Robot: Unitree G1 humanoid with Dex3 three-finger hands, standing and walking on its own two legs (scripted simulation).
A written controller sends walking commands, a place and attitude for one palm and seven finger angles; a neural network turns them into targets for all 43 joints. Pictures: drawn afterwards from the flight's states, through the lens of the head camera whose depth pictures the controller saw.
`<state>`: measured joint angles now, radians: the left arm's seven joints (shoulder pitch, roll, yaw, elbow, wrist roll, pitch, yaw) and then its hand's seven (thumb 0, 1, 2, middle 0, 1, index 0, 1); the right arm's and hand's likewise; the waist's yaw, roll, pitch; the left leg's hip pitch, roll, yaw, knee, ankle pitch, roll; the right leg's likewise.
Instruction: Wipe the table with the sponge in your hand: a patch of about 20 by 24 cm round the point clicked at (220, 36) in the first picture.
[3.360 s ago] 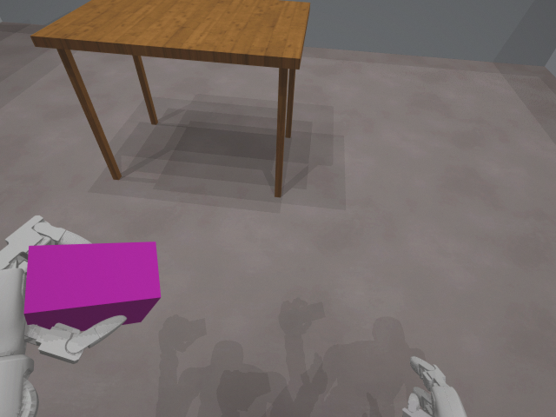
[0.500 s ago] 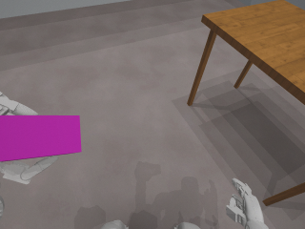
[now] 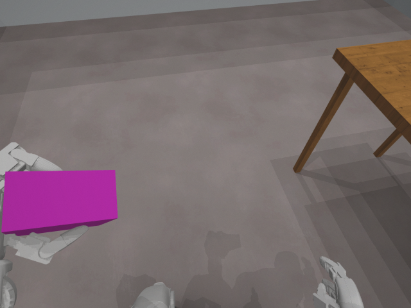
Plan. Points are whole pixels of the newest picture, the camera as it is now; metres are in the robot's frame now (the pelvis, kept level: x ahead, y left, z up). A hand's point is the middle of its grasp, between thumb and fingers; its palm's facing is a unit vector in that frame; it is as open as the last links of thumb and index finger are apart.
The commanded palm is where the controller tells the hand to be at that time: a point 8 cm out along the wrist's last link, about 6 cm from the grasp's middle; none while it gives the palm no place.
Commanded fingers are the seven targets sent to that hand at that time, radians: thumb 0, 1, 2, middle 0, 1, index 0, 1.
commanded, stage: walk to a spot facing it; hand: left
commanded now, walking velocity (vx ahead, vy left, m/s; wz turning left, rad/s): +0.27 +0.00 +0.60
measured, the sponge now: (77, 202) +0.23 +0.19 +0.15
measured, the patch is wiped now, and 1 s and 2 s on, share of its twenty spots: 0.00 0.00 0.00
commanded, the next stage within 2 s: turn to face it in 0.68 s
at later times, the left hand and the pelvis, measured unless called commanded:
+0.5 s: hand (34, 179) +0.26 +0.25 +0.17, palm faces +0.62 -0.63 -0.46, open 10.4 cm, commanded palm +0.20 +0.27 +0.18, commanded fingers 0.00 0.10 1.30 -1.20 -1.60 -1.20 -1.60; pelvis +0.12 -0.04 -0.01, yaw +15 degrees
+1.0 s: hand (11, 186) +0.24 +0.27 +0.18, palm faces +0.73 -0.55 -0.41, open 10.4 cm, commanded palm +0.18 +0.28 +0.18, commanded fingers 0.00 0.10 1.30 -1.20 -1.60 -1.20 -1.60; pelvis +0.16 -0.04 +0.00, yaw +26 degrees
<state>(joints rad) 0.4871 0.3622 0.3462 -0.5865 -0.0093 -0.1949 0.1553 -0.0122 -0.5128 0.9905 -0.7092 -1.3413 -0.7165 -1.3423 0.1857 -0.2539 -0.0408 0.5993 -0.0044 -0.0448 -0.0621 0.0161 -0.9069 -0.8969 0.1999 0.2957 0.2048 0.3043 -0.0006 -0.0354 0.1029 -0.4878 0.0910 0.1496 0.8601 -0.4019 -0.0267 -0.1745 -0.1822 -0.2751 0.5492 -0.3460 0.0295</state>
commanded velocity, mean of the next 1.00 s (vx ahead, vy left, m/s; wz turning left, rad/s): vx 0.08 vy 0.00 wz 0.29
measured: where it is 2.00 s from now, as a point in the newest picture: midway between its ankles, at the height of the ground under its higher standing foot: outside the picture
